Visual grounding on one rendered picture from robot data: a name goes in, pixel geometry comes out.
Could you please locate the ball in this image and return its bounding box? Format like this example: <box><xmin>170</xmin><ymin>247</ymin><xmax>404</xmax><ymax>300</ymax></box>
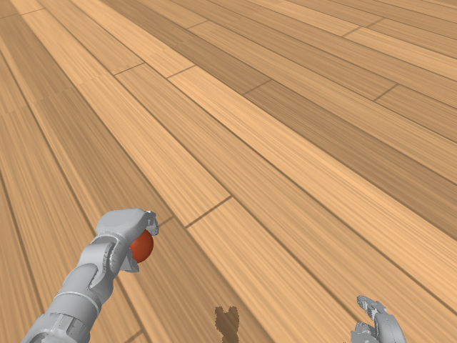
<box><xmin>129</xmin><ymin>229</ymin><xmax>154</xmax><ymax>263</ymax></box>

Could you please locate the left robot arm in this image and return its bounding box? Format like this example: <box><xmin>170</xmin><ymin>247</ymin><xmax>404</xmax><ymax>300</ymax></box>
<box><xmin>21</xmin><ymin>232</ymin><xmax>129</xmax><ymax>343</ymax></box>

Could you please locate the right robot hand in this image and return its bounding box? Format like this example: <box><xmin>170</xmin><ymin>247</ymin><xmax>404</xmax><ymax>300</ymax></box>
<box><xmin>351</xmin><ymin>295</ymin><xmax>407</xmax><ymax>343</ymax></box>

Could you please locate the left robot hand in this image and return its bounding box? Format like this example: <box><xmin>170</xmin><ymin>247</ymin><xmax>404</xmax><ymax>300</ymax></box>
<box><xmin>96</xmin><ymin>208</ymin><xmax>159</xmax><ymax>272</ymax></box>

